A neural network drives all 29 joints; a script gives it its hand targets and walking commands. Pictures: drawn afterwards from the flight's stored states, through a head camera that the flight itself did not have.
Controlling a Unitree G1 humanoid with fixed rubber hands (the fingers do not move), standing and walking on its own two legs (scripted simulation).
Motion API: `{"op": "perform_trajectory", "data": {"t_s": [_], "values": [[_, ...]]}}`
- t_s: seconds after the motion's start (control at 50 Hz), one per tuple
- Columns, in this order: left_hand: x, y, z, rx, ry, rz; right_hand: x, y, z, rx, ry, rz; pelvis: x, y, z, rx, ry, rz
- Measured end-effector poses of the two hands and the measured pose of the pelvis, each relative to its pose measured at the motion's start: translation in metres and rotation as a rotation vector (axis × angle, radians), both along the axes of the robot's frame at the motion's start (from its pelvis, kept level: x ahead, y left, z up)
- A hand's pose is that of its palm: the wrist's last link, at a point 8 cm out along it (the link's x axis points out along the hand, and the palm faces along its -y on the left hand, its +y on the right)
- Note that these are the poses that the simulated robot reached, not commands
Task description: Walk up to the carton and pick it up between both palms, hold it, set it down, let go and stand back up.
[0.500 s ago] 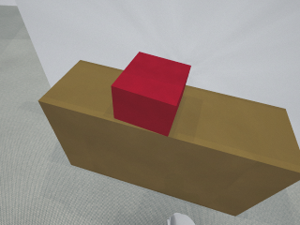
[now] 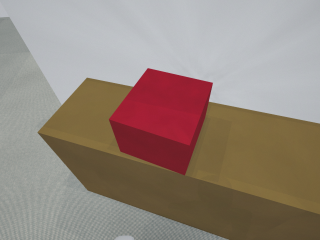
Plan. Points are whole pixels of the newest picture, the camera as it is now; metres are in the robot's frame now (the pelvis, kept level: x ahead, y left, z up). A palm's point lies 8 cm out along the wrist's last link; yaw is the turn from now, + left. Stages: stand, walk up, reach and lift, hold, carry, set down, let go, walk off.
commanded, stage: walk up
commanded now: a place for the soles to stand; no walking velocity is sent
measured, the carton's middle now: (165, 118) +0.52 +0.00 -0.05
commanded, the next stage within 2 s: none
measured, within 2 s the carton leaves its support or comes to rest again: neither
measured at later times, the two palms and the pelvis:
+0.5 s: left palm out of the picture +0.01 +0.28 -0.14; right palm out of the picture +0.05 -0.21 -0.13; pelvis -0.02 +0.03 -0.01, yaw +0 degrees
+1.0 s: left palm out of the picture +0.00 +0.25 -0.14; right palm out of the picture -0.01 -0.25 -0.14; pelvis -0.01 +0.01 +0.00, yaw +0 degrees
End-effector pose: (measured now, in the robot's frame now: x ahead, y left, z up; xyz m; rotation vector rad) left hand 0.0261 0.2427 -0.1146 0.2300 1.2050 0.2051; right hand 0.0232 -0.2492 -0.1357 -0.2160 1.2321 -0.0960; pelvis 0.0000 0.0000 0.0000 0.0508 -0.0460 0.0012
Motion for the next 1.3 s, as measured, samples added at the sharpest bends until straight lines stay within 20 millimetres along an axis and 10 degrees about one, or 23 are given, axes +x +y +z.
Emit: {"op": "perform_trajectory", "data": {"t_s": [0.24, 0.38, 0.76, 1.3], "values": [[0.031, 0.04, -0.033, -0.046, -0.047, -0.041, 0.04, 0.035, 0.008, -0.075, -0.109, 0.005, -0.007, 0.025, -0.016, -0.045, 0.002, 0.017], [0.007, 0.037, -0.028, -0.07, 0.008, -0.052, 0.043, 0.047, 0.02, -0.051, -0.14, -0.008, -0.013, 0.036, -0.004, -0.08, 0.023, 0.023], [-0.051, 0.014, -0.019, -0.037, 0.102, -0.037, -0.027, 0.008, -0.003, -0.026, 0.032, -0.017, -0.026, 0.008, -0.003, -0.052, 0.028, 0.003], [-0.009, 0.023, -0.022, -0.028, 0.094, -0.093, -0.007, 0.013, -0.001, -0.046, 0.057, -0.028, -0.001, 0.016, -0.003, -0.045, 0.029, -0.022]]}}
